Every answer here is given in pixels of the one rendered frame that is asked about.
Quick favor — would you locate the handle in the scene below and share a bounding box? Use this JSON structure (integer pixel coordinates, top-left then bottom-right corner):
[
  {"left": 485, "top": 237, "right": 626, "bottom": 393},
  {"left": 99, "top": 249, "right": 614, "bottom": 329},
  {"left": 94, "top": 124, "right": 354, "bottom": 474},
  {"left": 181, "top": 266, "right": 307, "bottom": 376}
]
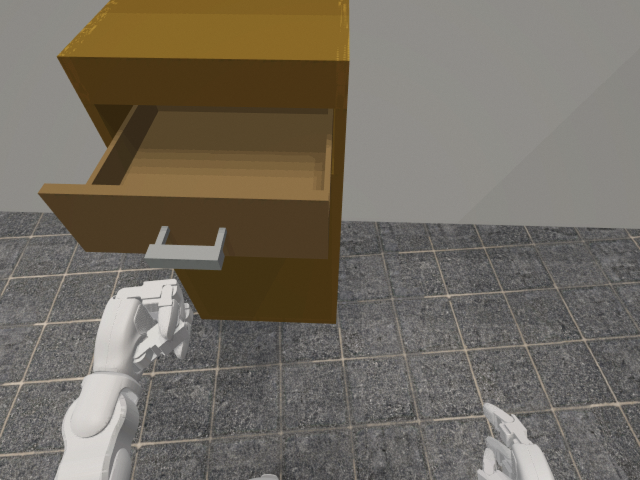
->
[{"left": 144, "top": 226, "right": 227, "bottom": 270}]

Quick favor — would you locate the robot left forearm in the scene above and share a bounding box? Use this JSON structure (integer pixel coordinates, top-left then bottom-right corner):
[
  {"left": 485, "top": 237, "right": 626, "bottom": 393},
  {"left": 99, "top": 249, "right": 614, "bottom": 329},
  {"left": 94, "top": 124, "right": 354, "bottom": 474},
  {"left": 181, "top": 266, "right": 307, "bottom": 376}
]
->
[{"left": 54, "top": 371, "right": 142, "bottom": 480}]

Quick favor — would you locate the robot right hand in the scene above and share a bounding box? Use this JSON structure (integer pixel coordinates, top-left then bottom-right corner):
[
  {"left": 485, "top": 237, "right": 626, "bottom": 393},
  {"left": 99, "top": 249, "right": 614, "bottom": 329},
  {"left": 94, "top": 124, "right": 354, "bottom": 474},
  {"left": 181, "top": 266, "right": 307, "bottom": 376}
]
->
[{"left": 477, "top": 403, "right": 555, "bottom": 480}]

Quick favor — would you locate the robot left hand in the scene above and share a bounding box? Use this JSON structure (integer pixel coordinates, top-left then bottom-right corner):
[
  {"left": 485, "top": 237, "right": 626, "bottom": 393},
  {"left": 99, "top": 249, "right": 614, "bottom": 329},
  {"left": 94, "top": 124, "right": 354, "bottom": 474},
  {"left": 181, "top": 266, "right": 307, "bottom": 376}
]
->
[{"left": 93, "top": 279, "right": 194, "bottom": 382}]

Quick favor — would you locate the cabinet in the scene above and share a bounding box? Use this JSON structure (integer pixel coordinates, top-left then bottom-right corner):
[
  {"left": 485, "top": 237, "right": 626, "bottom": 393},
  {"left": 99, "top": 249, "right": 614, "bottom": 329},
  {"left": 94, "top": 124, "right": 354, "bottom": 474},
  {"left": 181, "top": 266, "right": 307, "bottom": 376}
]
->
[{"left": 57, "top": 0, "right": 350, "bottom": 324}]

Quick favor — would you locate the drawer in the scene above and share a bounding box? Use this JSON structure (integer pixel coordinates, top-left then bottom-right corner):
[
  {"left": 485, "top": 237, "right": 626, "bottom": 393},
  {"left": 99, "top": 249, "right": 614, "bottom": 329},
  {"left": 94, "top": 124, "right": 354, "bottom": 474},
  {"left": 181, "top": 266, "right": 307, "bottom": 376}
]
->
[{"left": 38, "top": 105, "right": 334, "bottom": 259}]

